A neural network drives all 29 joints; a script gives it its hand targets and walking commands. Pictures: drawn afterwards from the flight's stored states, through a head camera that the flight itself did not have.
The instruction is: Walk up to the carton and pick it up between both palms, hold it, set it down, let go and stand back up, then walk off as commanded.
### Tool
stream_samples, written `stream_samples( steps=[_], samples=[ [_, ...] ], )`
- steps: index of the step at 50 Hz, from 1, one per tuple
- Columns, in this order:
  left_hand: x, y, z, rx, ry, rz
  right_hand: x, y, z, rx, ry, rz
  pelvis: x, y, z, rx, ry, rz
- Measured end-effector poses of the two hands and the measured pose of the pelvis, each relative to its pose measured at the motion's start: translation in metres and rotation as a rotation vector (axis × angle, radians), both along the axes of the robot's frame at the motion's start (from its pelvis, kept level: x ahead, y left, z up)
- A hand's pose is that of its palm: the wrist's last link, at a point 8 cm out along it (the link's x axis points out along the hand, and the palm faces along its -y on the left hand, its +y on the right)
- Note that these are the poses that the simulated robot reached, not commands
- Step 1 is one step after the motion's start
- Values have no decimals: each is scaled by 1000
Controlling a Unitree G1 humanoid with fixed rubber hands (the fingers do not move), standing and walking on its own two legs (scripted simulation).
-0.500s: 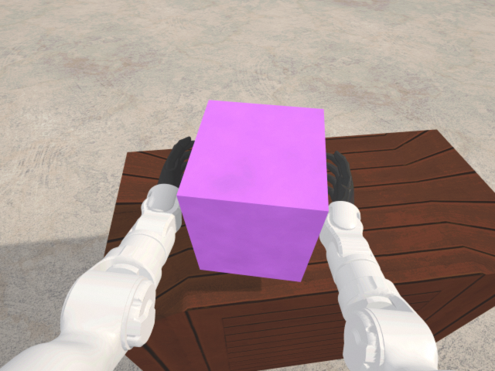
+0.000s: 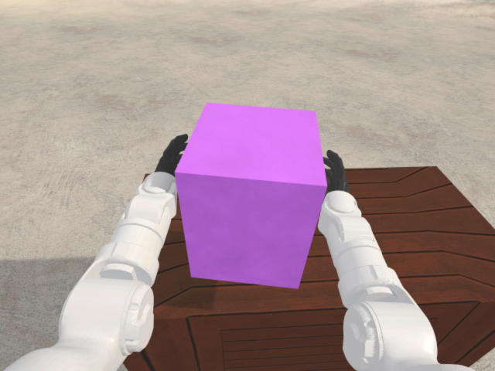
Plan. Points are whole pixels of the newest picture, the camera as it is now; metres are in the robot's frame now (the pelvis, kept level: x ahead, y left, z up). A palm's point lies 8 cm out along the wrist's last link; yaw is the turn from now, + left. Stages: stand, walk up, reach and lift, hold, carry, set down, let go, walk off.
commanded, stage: reach and lift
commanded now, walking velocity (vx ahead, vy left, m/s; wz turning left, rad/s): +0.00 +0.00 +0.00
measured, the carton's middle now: (252, 195) +0.41 -0.03 +0.11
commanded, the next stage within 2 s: hold in 1.30 s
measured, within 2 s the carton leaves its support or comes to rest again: neither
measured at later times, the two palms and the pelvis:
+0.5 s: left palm (149, 161) +0.40 +0.14 +0.20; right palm (325, 174) +0.39 -0.15 +0.17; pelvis +0.00 +0.00 +0.00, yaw +0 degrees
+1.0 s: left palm (141, 159) +0.39 +0.15 +0.21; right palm (322, 171) +0.39 -0.14 +0.18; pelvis +0.00 +0.01 +0.00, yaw +0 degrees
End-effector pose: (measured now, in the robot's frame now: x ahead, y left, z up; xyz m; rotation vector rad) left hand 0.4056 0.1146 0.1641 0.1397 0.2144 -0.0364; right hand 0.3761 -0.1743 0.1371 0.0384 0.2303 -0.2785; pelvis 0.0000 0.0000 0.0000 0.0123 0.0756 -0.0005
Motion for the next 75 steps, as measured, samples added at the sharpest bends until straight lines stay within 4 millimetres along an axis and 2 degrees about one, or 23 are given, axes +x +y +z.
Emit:
stream_samples(
  steps=[11,28,52,66,75],
  samples=[
    [-6,8,20,-5,-15,25,3,7,24,-18,-14,29,-3,-1,1,1,-42,-1],
    [-7,26,40,-5,-17,76,15,25,38,-9,-20,78,3,4,4,-5,-76,-1],
    [-15,31,49,-2,-16,90,10,30,46,-3,-24,89,-1,5,4,-7,-89,-1],
    [-16,33,56,-9,-33,101,12,32,56,-4,-44,99,-1,5,4,-7,-88,-1],
    [-21,35,67,-13,-54,108,10,33,67,-13,-65,107,-2,5,4,-8,-95,-1]
  ],
)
